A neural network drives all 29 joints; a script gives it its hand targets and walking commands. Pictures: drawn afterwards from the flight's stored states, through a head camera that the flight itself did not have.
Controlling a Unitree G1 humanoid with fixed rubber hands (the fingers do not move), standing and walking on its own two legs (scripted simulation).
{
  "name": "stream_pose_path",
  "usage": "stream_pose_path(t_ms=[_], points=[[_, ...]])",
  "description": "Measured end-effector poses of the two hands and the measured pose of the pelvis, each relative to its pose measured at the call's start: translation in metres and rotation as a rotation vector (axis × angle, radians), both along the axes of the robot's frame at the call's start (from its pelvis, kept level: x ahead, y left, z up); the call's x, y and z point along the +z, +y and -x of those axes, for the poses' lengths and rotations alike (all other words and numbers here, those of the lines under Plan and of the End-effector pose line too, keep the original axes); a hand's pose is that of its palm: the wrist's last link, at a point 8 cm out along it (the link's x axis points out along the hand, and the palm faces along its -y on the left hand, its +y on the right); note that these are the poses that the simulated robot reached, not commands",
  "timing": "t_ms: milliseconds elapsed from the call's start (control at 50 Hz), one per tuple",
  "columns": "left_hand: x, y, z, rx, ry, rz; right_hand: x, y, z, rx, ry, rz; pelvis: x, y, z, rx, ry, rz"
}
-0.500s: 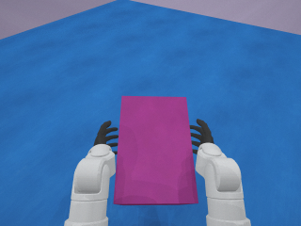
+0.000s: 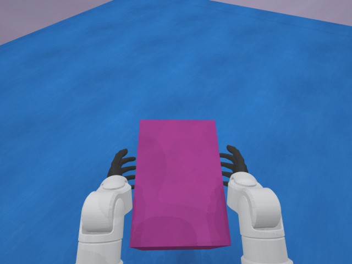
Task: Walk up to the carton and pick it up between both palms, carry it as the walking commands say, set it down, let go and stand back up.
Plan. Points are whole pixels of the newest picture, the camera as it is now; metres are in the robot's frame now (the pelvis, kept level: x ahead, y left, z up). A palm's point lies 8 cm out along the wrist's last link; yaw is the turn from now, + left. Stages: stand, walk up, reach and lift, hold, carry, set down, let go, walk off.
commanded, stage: carry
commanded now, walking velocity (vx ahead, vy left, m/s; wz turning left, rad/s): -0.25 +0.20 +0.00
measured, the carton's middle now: (176, 188) +0.32 +0.00 +0.00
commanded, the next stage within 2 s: none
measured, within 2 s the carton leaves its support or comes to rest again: neither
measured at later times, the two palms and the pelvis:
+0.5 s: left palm (117, 110) +0.55 +0.17 +0.05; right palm (203, 106) +0.56 -0.09 +0.05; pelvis +0.26 +0.04 -0.03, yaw +1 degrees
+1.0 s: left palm (106, 64) +0.78 +0.24 +0.06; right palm (176, 63) +0.79 -0.01 +0.06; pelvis +0.50 +0.11 -0.02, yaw +1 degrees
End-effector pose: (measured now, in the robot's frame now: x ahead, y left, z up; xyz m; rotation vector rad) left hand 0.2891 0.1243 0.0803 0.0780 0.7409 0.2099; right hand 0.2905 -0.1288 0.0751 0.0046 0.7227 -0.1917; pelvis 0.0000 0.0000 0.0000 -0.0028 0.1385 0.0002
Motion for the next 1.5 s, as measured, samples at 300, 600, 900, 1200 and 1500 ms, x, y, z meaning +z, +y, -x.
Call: stream_pose_path(t_ms=[300, 600, 900, 1200, 1500], points=[[-0.023, 0.026, -0.159, 0.047, -0.045, 0.090, -0.007, 0.025, -0.166, 0.027, -0.025, 0.041, -0.016, 0.013, -0.150, 0.043, -0.014, -0.041], [-0.036, 0.049, -0.314, 0.000, -0.014, 0.050, -0.040, 0.046, -0.317, 0.007, -0.033, -0.003, -0.035, 0.043, -0.315, 0.119, -0.055, 0.006], [-0.031, 0.119, -0.449, 0.042, -0.037, 0.077, -0.020, 0.117, -0.465, 0.053, -0.046, 0.023, -0.020, 0.103, -0.455, 0.016, -0.036, 0.010], [-0.024, 0.136, -0.567, 0.007, 0.009, 0.023, -0.021, 0.133, -0.567, 0.021, 0.001, -0.019, -0.014, 0.131, -0.569, 0.060, -0.063, -0.051], [-0.028, 0.209, -0.646, 0.057, 0.010, 0.047, -0.018, 0.207, -0.663, 0.052, 0.000, 0.001, -0.013, 0.191, -0.647, 0.030, -0.038, -0.008]])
